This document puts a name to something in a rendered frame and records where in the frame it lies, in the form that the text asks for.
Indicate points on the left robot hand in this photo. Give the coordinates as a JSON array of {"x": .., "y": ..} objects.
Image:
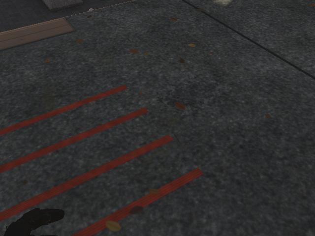
[{"x": 32, "y": 220}]

